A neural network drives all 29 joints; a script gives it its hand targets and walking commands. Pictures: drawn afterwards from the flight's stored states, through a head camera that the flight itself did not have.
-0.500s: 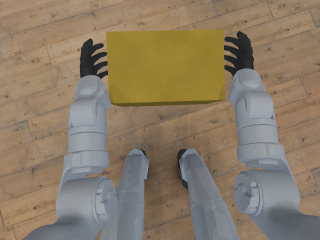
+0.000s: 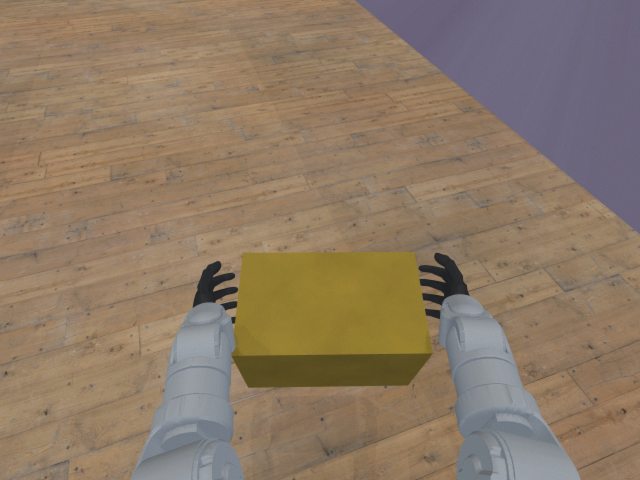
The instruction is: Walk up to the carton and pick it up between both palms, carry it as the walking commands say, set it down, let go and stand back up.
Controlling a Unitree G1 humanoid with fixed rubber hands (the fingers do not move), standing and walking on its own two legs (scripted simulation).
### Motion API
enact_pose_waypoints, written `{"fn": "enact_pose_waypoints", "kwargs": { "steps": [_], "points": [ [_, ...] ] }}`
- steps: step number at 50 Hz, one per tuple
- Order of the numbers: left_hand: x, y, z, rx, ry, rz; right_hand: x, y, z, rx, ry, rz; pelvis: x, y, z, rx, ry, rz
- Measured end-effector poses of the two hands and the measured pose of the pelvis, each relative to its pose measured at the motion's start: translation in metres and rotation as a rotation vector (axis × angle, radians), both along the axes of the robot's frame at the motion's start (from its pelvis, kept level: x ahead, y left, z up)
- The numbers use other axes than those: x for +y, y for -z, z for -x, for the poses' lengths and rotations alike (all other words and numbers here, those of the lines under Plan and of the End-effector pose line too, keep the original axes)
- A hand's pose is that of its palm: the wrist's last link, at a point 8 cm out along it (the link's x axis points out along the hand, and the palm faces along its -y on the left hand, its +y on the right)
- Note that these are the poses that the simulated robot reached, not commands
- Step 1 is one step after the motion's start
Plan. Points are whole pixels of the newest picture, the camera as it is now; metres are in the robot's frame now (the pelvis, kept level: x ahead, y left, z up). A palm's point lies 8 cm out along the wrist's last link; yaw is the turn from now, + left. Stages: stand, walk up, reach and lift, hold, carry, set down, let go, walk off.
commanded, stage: reach and lift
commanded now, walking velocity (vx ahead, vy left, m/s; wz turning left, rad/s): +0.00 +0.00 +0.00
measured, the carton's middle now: (328, 321) +0.37 +0.00 -0.05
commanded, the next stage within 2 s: hold in 1.60 s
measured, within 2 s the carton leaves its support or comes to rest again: neither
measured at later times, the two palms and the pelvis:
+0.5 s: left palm (207, 310) +0.32 +0.16 +0.06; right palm (472, 303) +0.33 -0.17 +0.06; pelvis +0.05 -0.01 +0.03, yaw +0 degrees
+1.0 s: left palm (203, 309) +0.32 +0.16 +0.07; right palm (476, 298) +0.32 -0.17 +0.07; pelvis +0.04 +0.00 +0.03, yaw +0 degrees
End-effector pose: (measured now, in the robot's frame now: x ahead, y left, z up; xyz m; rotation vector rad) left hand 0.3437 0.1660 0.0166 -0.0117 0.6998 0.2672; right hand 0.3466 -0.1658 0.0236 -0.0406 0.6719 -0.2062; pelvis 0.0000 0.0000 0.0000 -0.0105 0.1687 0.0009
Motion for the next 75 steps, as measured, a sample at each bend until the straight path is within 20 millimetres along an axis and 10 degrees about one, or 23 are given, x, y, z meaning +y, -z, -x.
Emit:
{"fn": "enact_pose_waypoints", "kwargs": {
  "steps": [16, 39, 75],
  "points": [
    [-0.005, -0.025, 0.017, 0.023, 0.010, -0.029, -0.006, -0.018, 0.014, 0.023, -0.032, -0.027, 0.000, -0.028, -0.049, -0.162, 0.006, -0.014],
    [-0.010, -0.057, 0.021, 0.001, -0.006, -0.020, -0.009, -0.055, 0.015, 0.004, -0.017, 0.023, -0.013, -0.031, -0.039, -0.258, 0.003, -0.005],
    [-0.005, -0.056, 0.028, -0.002, 0.027, -0.022, -0.009, -0.049, 0.032, 0.006, -0.042, -0.017, -0.003, -0.033, -0.038, -0.250, 0.014, -0.011]
  ]
}}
